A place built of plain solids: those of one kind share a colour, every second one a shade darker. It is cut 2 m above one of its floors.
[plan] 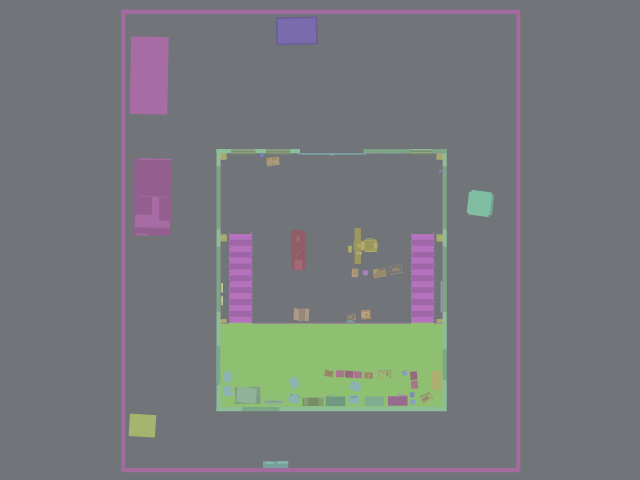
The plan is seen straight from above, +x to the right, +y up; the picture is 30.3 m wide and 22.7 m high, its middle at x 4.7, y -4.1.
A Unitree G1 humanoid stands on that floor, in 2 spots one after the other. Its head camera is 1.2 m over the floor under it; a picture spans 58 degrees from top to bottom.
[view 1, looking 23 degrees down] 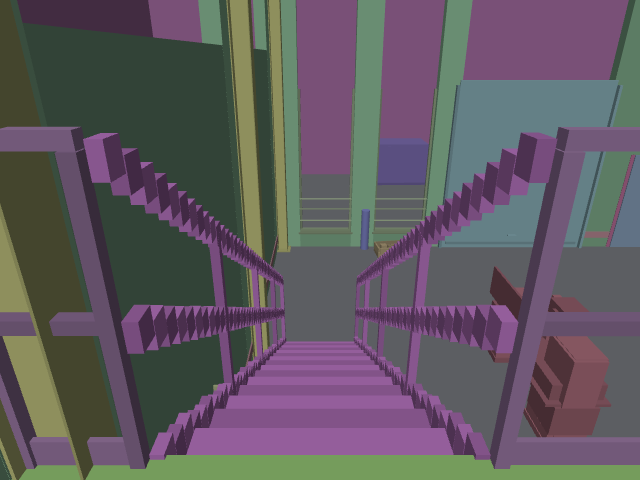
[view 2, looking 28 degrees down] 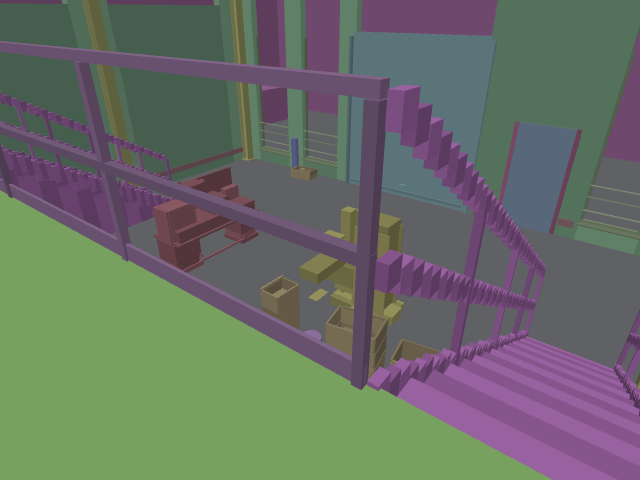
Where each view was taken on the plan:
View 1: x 0.95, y -9.04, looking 90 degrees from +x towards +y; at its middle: wall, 9.82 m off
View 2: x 9.55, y -9.04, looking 127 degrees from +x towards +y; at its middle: deck_rail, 1.39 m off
